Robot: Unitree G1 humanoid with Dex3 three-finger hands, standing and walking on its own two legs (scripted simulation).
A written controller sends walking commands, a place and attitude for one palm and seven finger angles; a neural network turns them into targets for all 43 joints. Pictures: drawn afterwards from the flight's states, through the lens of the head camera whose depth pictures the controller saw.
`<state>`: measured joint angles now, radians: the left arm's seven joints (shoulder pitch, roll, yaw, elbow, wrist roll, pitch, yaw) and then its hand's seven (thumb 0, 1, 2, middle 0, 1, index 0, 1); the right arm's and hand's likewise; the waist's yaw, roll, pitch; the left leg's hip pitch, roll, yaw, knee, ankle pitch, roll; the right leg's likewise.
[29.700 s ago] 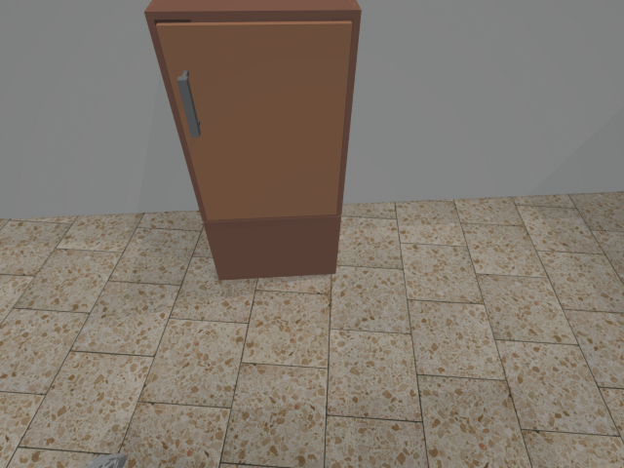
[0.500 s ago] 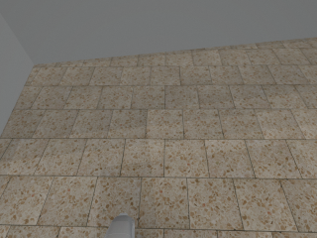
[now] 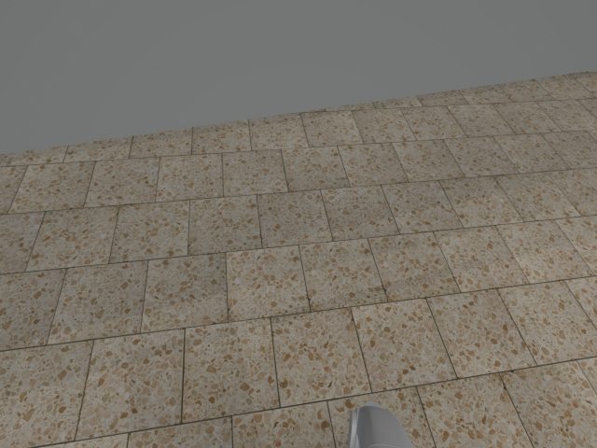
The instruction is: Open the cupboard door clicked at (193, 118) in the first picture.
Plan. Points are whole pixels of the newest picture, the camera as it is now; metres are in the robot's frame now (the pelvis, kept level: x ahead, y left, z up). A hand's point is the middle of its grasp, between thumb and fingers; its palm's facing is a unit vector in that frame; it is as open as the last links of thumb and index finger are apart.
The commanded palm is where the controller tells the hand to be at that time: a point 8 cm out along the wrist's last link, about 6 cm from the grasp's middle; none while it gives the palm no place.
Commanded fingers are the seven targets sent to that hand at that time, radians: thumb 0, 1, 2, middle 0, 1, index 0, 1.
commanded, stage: turn to face it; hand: left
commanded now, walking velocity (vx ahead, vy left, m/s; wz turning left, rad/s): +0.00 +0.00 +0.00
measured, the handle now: out of the picture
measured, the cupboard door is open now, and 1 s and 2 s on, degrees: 41 41 41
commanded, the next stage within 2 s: none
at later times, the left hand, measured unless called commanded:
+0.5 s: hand (208, 394) +0.21 +0.16 -0.17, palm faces +0.17 -0.97 -0.16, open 7.2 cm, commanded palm none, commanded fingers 0.00 0.90 0.90 -0.20 -0.30 -0.20 -0.30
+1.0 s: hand (164, 439) +0.14 +0.21 -0.16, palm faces +0.42 -0.86 -0.29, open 7.4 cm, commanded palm none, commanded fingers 0.00 0.90 0.90 -0.20 -0.30 -0.20 -0.30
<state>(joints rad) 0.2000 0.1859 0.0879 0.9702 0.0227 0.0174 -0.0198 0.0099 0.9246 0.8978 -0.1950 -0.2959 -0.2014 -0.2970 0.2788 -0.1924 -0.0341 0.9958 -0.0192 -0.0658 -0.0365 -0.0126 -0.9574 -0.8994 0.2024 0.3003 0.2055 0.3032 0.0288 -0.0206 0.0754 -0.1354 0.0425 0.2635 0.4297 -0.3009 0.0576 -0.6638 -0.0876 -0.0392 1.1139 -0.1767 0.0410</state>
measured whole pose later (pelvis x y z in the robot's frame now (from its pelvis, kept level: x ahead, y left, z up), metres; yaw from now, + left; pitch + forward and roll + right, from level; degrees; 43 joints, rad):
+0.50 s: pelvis +0.11 -0.02 -0.01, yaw +10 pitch +1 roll +0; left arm 0.11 0.15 0.04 0.94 0.02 -0.01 0.03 -0.02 0.93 0.90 -0.20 -0.30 -0.21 -0.30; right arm 0.27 -0.15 -0.05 1.02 -0.02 0.05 0.01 0.01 -0.92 -0.90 0.20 0.30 0.20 0.30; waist -0.05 -0.02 0.04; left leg -0.44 0.09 0.10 0.91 -0.43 -0.07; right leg -0.26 -0.13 -0.28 0.53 -0.28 0.00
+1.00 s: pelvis +0.14 -0.03 -0.01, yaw +25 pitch +2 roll +0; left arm 0.13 0.23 0.06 0.92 0.00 0.05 0.02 0.01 0.91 0.90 -0.19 -0.30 -0.20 -0.30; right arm 0.21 -0.23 -0.06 0.94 -0.03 0.04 0.01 0.01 -0.91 -0.90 0.20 0.30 0.21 0.30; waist -0.02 0.03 0.08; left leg -0.34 -0.02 -0.07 0.52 -0.22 -0.01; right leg -0.38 -0.03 -0.01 0.74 -0.39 0.10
